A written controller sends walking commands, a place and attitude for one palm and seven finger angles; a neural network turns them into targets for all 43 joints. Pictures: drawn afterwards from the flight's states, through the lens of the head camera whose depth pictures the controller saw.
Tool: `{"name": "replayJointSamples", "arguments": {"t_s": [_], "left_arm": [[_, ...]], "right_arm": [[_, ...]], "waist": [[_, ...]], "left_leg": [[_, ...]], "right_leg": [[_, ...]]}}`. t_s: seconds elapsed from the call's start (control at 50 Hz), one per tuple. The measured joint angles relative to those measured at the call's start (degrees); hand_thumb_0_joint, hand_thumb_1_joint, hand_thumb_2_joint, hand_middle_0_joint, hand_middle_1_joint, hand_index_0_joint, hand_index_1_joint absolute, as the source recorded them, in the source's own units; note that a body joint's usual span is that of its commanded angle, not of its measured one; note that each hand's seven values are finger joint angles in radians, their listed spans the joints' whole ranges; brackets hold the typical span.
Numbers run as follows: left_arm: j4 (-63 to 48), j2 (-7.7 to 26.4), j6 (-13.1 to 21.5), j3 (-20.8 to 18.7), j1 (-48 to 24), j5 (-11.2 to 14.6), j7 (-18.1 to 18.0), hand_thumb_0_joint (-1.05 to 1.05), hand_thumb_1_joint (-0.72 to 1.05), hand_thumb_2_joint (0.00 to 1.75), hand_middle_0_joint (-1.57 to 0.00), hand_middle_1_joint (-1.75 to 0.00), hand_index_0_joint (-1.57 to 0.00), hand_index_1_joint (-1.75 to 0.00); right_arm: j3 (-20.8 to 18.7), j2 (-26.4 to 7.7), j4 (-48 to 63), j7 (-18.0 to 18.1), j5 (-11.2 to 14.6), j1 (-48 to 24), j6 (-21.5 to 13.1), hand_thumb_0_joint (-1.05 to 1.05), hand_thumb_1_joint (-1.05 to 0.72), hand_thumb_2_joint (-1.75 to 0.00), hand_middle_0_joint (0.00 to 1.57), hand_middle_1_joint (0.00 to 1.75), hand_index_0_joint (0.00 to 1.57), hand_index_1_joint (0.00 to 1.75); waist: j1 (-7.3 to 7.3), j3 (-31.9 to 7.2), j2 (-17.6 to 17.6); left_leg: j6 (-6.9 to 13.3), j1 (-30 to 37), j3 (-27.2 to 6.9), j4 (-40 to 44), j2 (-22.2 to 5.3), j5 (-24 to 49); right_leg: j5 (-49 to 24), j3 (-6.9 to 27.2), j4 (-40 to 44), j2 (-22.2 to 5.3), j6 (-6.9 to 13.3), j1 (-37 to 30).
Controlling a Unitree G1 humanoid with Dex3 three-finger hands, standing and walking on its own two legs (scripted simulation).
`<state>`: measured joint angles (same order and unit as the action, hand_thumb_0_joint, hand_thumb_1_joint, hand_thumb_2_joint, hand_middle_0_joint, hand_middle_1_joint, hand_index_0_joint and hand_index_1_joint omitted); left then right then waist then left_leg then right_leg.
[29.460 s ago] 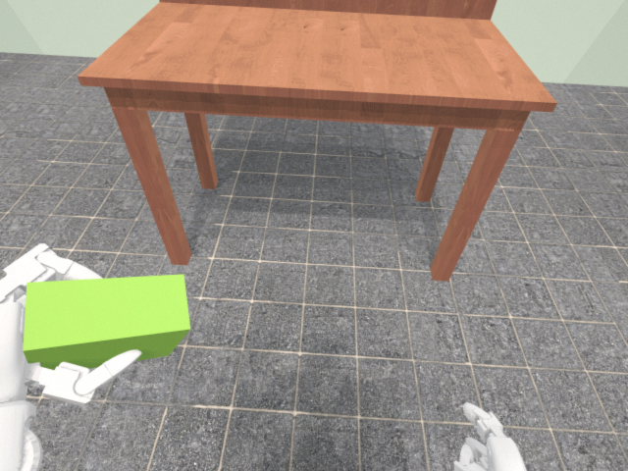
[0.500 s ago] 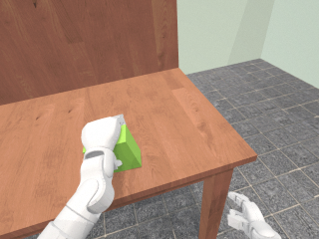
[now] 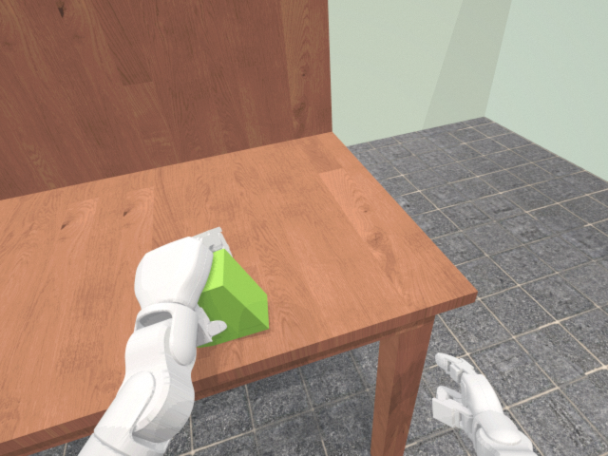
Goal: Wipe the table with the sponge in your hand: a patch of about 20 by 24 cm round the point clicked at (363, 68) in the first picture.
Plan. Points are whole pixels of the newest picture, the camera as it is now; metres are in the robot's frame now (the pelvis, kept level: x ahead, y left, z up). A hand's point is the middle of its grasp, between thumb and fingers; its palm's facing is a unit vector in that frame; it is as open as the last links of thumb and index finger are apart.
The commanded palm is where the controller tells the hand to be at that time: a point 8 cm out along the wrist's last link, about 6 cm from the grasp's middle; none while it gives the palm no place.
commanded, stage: slide back across to the middle lane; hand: left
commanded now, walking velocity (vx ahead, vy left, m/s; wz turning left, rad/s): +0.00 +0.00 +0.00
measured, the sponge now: (219, 309) +0.28 +0.16 +0.09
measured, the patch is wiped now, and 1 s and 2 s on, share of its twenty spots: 0.95 0.95 0.95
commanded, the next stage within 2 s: wipe forward along the middle lane in 0.42 s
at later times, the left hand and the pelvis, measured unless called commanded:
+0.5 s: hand (144, 305) +0.24 +0.23 +0.14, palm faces +0.18 -0.21 -0.96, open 9.7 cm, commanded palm +0.20 +0.23 +0.20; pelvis -0.01 +0.00 +0.00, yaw +1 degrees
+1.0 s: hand (153, 281) +0.29 +0.25 +0.13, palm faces +0.02 -0.07 -1.00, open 9.7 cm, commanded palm +0.26 +0.26 +0.18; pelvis -0.02 +0.00 +0.00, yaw +2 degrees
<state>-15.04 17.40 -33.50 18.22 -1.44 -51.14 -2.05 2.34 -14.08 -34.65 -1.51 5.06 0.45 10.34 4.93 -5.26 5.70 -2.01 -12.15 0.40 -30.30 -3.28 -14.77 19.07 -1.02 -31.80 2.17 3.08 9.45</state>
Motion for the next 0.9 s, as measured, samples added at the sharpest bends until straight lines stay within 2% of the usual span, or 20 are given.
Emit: {"name": "replayJointSamples", "arguments": {"t_s": [0.2,0.4,0.58,0.74,0.9], "left_arm": [[-3.3,2.4,0.5,-3.2,2.4,3.0,1.2,-0.01,-0.46,1.08,-0.73,-1.42,-0.75,-1.39],[-1.9,6.3,0.8,-6.9,3.4,3.5,2.9,-0.02,-0.47,1.08,-0.75,-1.4,-0.76,-1.37],[2.2,6.6,2.6,-7.0,1.0,2.0,4.5,-0.02,-0.48,1.08,-0.76,-1.4,-0.77,-1.36],[10.7,5.7,4.4,-4.1,-5.9,-1.0,5.4,-0.02,-0.5,1.08,-0.78,-1.37,-0.79,-1.34],[21.1,5.5,4.1,-3.9,-13.2,-2.9,6.2,-0.03,-0.5,1.09,-0.79,-1.37,-0.8,-1.33]], "right_arm": [[0.3,0.0,0.2,1.2,-0.4,1.0,-0.8,0.02,-0.91,-0.9,0.19,0.29,0.19,0.3],[0.3,-0.9,-0.6,2.7,-0.5,1.7,-3.0,0.02,-0.91,-0.9,0.2,0.29,0.19,0.3],[0.5,-1.2,-1.8,3.9,-0.7,1.5,-5.9,0.02,-0.91,-0.9,0.2,0.29,0.19,0.3],[0.9,-0.7,-3.6,4.8,-0.8,1.1,-7.6,0.02,-0.91,-0.9,0.2,0.29,0.2,0.3],[1.6,-0.3,-5.1,5.1,-0.7,1.1,-7.7,0.02,-0.91,-0.9,0.2,0.3,0.2,0.3]], "waist": [[-0.14,0.5,0.1],[0.48,1.2,0.4],[0.98,1.7,0.9],[1.46,2.0,1.2],[0.88,1.8,0.9]], "left_leg": [[-0.1,0.6,0.4,0.6,-0.1,0.5],[0.1,0.6,0.0,0.8,0.0,1.1],[0.1,0.2,-0.8,1.3,0.4,2.0],[0.2,0.1,-1.4,2.4,1.0,3.1],[0.3,-0.5,-1.5,3.1,1.0,3.6]], "right_leg": [[-0.5,0.5,0.4,0.1,-0.1,-0.4],[-1.1,0.1,0.7,0.0,-0.1,-0.5],[-1.8,-0.7,1.3,-0.3,-0.3,-0.6],[-2.3,-1.3,2.0,-0.8,-0.4,-0.5],[-2.6,-1.4,2.2,-0.8,-0.3,0.3]]}}
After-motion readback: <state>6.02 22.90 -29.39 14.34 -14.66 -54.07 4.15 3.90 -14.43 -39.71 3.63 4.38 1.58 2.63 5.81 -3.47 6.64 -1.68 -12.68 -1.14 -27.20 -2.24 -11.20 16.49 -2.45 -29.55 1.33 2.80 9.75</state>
